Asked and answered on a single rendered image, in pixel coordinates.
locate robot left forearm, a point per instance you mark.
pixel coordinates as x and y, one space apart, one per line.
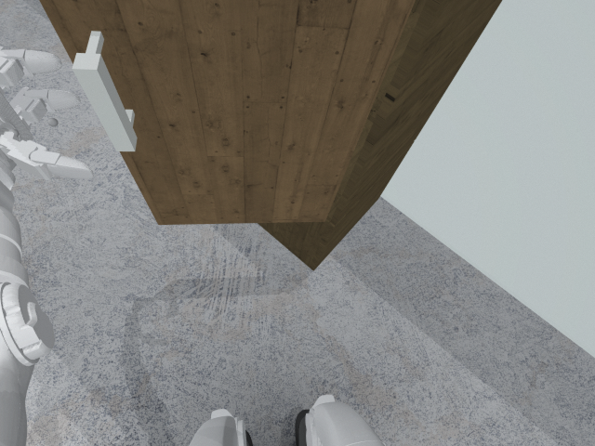
11 269

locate handle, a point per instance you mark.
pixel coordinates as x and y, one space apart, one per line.
94 78

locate left robot thigh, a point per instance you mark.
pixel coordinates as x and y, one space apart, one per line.
221 431

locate right robot thigh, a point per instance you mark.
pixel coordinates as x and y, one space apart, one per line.
337 424

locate cupboard door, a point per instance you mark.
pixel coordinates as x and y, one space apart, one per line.
246 111

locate robot left hand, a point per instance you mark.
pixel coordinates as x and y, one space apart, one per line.
26 109

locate robot thigh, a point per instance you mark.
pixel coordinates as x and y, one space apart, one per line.
337 424
221 431

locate robot left upper arm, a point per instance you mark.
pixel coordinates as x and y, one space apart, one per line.
26 334

